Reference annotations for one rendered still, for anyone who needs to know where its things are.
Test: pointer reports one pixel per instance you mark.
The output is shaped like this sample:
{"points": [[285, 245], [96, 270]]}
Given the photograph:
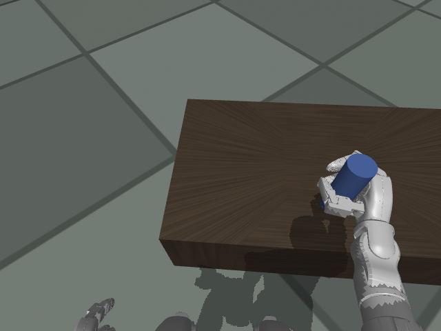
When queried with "right robot hand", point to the right robot hand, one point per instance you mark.
{"points": [[375, 201]]}

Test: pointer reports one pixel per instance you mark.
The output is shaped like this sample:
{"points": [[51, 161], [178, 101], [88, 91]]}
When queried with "right robot arm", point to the right robot arm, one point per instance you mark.
{"points": [[382, 300]]}

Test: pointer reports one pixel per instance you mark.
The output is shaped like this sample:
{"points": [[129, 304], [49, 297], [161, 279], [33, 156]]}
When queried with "can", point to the can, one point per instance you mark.
{"points": [[355, 174]]}

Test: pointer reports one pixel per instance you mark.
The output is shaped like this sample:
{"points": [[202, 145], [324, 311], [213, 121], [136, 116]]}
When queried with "left robot hand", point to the left robot hand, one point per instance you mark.
{"points": [[94, 316]]}

